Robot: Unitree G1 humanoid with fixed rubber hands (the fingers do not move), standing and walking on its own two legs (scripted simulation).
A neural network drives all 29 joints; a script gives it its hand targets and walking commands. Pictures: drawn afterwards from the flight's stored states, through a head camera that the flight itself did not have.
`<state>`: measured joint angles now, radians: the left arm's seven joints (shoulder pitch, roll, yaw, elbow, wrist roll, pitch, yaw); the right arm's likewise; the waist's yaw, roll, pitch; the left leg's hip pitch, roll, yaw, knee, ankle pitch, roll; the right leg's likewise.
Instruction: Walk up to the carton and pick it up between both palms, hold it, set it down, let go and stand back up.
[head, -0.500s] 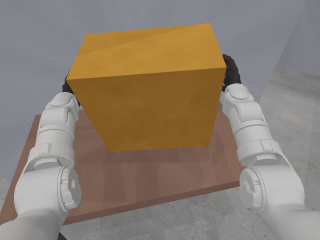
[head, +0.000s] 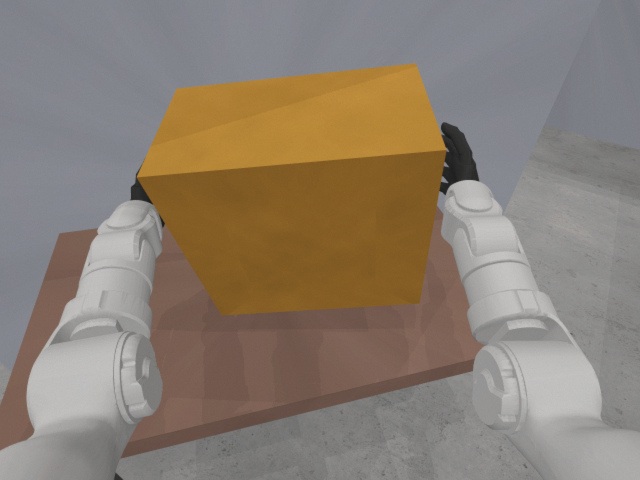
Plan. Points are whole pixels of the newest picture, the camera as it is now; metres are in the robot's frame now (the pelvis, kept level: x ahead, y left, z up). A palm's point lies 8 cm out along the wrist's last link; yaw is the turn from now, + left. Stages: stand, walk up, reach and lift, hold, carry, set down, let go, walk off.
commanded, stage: set down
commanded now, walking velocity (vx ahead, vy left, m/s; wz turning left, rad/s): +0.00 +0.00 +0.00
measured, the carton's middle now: (307, 204) +0.44 -0.02 +0.14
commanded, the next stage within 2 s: none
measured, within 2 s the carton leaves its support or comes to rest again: rests again in 1.96 s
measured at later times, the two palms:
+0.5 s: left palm (159, 209) +0.45 +0.17 +0.15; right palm (454, 197) +0.39 -0.21 +0.18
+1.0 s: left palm (162, 211) +0.46 +0.17 +0.14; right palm (451, 213) +0.39 -0.21 +0.15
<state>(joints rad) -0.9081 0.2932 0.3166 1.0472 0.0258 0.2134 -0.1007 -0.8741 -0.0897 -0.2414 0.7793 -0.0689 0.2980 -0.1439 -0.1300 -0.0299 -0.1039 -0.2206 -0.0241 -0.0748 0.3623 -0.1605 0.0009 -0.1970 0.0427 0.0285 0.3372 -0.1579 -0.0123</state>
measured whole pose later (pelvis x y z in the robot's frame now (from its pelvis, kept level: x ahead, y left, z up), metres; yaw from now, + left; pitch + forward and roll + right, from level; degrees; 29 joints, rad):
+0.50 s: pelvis +0.01 +0.00 +0.00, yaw +0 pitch +2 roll +0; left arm -0.91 0.31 0.32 1.12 0.03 0.15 -0.12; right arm -0.83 -0.05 -0.26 0.78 -0.11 0.27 -0.15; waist -0.15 -0.03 -0.10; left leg -0.22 -0.02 -0.07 0.36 -0.18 0.00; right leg -0.20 0.04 0.03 0.34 -0.18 -0.01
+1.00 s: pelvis +0.02 +0.00 +0.00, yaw +0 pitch +2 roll +0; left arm -0.91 0.31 0.32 1.15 0.03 0.10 -0.13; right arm -0.77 -0.03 -0.27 0.78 -0.14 0.22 -0.15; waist -0.15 -0.03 -0.09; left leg -0.22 -0.02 -0.07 0.36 -0.18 0.00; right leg -0.20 0.04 0.03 0.34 -0.18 -0.01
